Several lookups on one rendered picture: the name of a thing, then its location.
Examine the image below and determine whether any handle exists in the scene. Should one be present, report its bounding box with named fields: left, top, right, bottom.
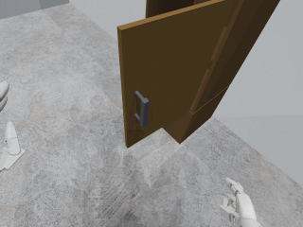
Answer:
left=134, top=91, right=150, bottom=128

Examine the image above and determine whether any left robot hand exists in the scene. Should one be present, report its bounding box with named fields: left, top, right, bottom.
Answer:
left=0, top=81, right=26, bottom=172

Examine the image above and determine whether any right robot hand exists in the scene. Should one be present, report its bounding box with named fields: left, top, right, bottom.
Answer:
left=220, top=177, right=258, bottom=226

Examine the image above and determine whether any cupboard door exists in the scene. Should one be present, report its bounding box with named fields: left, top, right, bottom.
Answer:
left=116, top=0, right=235, bottom=148

